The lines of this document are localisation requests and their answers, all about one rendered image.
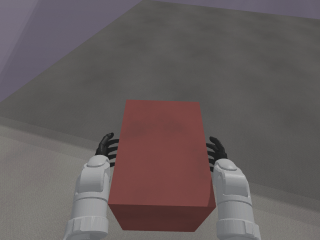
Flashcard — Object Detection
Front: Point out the carton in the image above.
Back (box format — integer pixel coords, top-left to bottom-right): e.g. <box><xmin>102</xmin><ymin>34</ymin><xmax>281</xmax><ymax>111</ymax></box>
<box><xmin>108</xmin><ymin>99</ymin><xmax>216</xmax><ymax>232</ymax></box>

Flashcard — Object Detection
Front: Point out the robot right hand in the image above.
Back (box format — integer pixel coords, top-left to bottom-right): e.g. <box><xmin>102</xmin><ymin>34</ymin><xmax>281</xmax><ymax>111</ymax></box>
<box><xmin>206</xmin><ymin>136</ymin><xmax>228</xmax><ymax>172</ymax></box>

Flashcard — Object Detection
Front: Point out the robot right forearm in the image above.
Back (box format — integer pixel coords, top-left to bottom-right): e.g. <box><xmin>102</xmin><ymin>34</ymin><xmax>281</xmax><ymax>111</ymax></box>
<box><xmin>213</xmin><ymin>158</ymin><xmax>261</xmax><ymax>240</ymax></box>

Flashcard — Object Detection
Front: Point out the robot left hand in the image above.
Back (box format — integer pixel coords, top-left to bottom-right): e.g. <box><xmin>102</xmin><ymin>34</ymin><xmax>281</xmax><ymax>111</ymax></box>
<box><xmin>95</xmin><ymin>132</ymin><xmax>119</xmax><ymax>167</ymax></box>

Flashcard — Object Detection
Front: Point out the robot left forearm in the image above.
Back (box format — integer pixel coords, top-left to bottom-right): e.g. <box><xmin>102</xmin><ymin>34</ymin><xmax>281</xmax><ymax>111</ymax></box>
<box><xmin>63</xmin><ymin>155</ymin><xmax>111</xmax><ymax>240</ymax></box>

